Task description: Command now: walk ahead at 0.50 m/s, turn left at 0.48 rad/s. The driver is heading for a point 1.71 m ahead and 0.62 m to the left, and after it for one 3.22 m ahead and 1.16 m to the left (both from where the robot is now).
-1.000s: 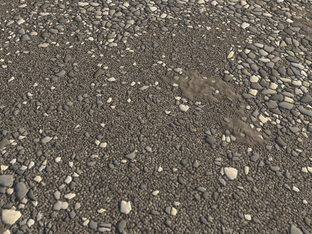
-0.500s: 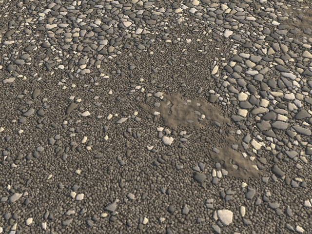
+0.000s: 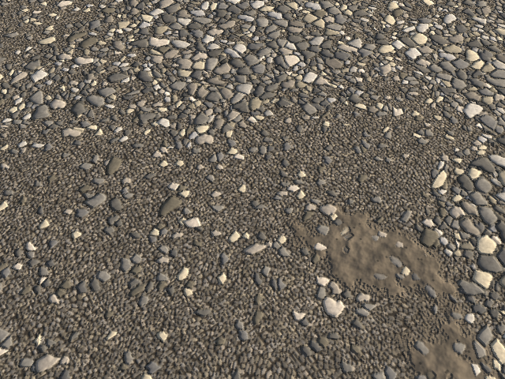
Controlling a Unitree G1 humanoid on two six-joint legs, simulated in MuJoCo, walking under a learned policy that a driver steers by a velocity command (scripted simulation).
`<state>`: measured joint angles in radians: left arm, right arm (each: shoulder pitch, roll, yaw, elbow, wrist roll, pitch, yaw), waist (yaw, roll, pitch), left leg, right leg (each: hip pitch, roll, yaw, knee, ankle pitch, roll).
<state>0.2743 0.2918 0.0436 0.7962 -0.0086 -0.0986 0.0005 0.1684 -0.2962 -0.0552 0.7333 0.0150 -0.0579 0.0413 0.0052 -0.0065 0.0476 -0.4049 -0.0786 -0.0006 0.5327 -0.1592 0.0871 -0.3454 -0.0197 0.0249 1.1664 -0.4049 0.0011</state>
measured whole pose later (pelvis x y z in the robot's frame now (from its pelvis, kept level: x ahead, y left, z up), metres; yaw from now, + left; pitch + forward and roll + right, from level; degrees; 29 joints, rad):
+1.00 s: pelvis +0.38 +0.03 +0.01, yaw +35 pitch +3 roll -2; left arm 0.08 0.33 0.07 0.77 0.00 0.00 0.01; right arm 0.17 -0.31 -0.07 0.56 0.00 0.03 0.00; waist -0.01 -0.02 0.08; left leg -0.39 -0.05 -0.06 0.48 -0.13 0.05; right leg -0.51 -0.02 0.03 1.07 -0.45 0.06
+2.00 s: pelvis +0.47 +0.08 +0.01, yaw +41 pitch +1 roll +0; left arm 0.24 0.29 0.03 0.84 -0.03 -0.08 -0.01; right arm 0.42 -0.23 -0.05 0.81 0.01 -0.09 0.01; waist -0.03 -0.03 -0.01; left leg -0.13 -0.02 -0.03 0.47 -0.36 0.03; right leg -0.45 -0.01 0.01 1.07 -0.45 -0.04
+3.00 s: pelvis +0.88 +0.43 +0.01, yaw +39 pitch +1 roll +1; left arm 0.28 0.30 0.05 0.86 -0.03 -0.06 -0.01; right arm 0.23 -0.26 -0.05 0.81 -0.01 -0.10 0.03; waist 0.00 -0.04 0.04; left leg -0.24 -0.04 0.08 0.37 -0.15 0.06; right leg -0.51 -0.08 0.05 1.13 -0.31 -0.03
